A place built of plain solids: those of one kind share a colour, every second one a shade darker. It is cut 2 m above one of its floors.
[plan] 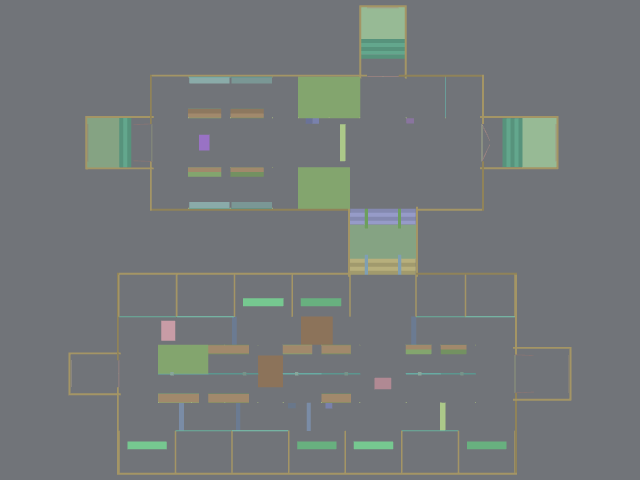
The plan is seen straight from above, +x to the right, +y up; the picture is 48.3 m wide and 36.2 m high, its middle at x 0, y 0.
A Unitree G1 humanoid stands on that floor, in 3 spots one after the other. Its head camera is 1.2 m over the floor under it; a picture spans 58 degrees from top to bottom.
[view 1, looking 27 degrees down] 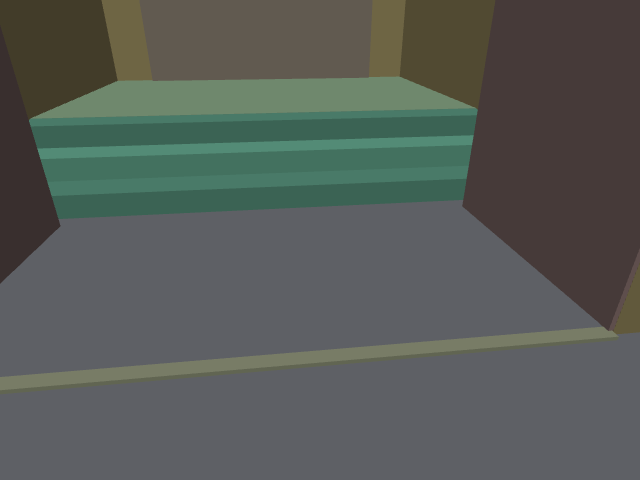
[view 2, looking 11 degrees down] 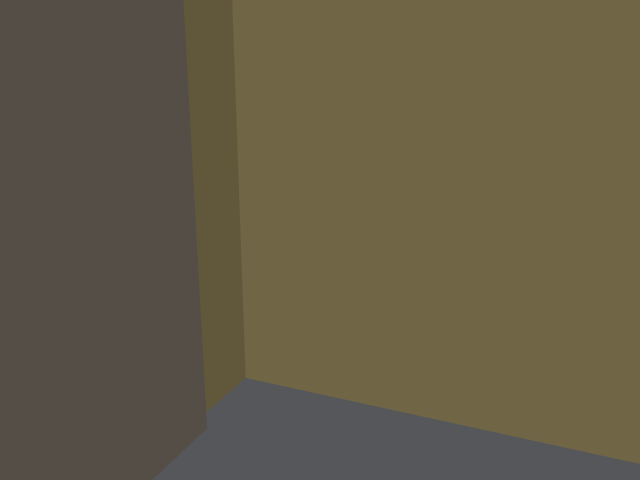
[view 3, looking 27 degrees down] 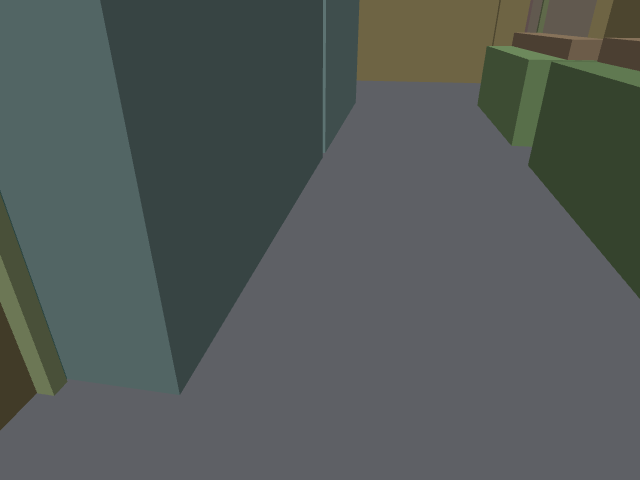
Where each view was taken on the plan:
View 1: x -11.38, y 7.34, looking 173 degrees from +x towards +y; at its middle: ground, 2.64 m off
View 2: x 17.61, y -10.09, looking -68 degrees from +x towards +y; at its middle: wall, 2.07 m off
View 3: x -2.60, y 3.56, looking -170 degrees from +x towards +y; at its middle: ground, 2.64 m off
